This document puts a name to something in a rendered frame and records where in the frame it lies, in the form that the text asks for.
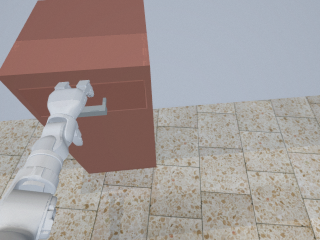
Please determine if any handle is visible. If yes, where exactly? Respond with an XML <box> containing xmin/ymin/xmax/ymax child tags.
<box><xmin>78</xmin><ymin>97</ymin><xmax>108</xmax><ymax>118</ymax></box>

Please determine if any robot left upper arm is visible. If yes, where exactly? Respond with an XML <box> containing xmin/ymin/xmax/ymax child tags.
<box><xmin>0</xmin><ymin>189</ymin><xmax>58</xmax><ymax>240</ymax></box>

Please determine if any left robot hand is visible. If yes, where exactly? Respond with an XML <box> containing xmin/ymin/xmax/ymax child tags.
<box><xmin>47</xmin><ymin>80</ymin><xmax>94</xmax><ymax>146</ymax></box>

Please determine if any cabinet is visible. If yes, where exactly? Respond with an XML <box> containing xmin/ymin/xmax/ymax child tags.
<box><xmin>0</xmin><ymin>0</ymin><xmax>157</xmax><ymax>174</ymax></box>

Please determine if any drawer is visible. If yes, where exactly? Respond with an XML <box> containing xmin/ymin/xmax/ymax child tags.
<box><xmin>18</xmin><ymin>79</ymin><xmax>146</xmax><ymax>116</ymax></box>

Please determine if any left robot forearm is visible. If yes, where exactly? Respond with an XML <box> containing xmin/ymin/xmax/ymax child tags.
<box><xmin>0</xmin><ymin>113</ymin><xmax>77</xmax><ymax>211</ymax></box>

